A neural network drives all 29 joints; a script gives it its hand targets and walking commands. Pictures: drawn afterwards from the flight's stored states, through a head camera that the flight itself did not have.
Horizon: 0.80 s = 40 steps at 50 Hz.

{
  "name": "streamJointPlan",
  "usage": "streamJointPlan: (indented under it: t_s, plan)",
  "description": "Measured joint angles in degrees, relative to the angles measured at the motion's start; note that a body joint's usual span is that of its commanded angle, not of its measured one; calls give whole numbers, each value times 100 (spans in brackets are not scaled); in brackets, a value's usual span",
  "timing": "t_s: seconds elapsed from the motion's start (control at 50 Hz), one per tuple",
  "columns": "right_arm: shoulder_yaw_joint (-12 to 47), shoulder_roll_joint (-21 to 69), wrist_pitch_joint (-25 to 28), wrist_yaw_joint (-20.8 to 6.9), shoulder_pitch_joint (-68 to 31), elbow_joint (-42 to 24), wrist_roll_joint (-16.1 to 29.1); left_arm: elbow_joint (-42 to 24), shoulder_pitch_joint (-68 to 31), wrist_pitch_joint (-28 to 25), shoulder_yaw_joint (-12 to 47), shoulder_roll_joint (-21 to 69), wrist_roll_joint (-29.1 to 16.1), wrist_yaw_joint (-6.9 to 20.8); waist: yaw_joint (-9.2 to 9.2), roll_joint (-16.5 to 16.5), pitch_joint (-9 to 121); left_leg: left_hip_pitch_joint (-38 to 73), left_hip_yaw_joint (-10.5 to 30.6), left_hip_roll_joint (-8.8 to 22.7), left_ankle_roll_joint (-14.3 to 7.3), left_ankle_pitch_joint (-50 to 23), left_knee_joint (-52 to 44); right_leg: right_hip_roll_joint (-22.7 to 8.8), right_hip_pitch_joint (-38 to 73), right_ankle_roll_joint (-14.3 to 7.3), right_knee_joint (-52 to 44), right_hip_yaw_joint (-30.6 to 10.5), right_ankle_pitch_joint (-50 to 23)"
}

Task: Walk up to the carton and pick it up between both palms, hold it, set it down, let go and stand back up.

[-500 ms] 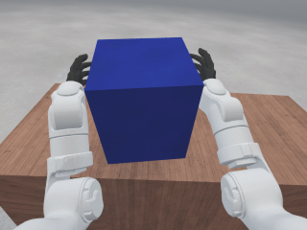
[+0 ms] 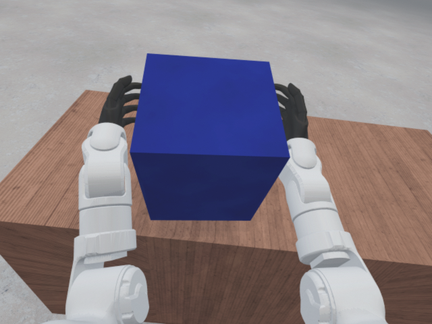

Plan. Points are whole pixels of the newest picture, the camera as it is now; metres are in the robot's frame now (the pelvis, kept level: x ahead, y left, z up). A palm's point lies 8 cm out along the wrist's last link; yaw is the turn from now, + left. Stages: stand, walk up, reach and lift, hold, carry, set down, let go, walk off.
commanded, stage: set down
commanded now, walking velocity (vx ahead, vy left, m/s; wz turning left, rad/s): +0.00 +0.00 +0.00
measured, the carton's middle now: (205, 147) +0.39 +0.01 +0.16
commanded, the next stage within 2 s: none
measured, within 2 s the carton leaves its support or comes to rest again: neither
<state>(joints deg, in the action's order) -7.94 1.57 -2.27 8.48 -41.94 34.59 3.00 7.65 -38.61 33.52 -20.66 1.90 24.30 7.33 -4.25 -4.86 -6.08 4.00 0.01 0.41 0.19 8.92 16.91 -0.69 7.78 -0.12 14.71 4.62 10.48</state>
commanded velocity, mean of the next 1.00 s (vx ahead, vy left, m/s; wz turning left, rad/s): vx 0.00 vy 0.00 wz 0.00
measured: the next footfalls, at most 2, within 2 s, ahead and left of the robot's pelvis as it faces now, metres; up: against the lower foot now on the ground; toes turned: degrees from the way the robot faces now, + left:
none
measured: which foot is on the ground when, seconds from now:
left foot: down 0.00-1.00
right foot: down 0.00-1.00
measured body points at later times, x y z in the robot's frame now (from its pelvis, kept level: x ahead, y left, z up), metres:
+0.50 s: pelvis +0.00 +0.00 +0.00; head -0.03 +0.04 +0.45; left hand +0.39 +0.17 +0.19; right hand +0.39 -0.14 +0.20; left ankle +0.02 +0.12 -0.75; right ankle -0.01 -0.11 -0.75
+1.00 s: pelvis +0.01 +0.00 +0.00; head -0.01 +0.03 +0.45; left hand +0.41 +0.17 +0.15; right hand +0.41 -0.14 +0.17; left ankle +0.02 +0.12 -0.75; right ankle -0.01 -0.11 -0.75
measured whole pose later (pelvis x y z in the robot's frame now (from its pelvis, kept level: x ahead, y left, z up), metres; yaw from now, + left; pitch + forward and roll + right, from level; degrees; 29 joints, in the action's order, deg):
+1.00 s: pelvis +0.01 +0.00 +0.00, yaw -1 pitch -7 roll +0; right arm -15.6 2.2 6.1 5.9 -42.5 46.4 -4.8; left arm 25.5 -39.1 21.4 -22.3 2.6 21.9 3.6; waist -0.3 -3.8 -4.4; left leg 0.0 -2.0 1.1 0.3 8.6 15.7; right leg -0.5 3.4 -0.2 13.5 4.5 9.8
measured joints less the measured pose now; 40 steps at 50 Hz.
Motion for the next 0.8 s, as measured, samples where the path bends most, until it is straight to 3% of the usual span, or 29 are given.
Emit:
streamJointPlan:
  t_s: [0.12, 0.26, 0.8]
  plan:
    - [197, -127, 228, 14, 172, -74, 202, -161, 233, -85, 232, 8, -149, -209, -3, -51, -52, -86, -10, 19, -1, 77, 101, 14, -36, 6, -8, 11, 15]
    - [220, -192, 236, -1, 108, 71, 203, -73, 188, -49, 225, 39, -107, -247, 27, -9, -23, -92, -51, 9, -20, 90, 88, -4, -54, 24, -16, -4, 21]
    - [-538, -12, 678, -222, -27, 914, -555, 1313, -46, -859, -53, 94, -156, -339, 291, 69, 67, -308, -176, 46, -8, -44, -89, 5, -352, 2, -74, -21, -73]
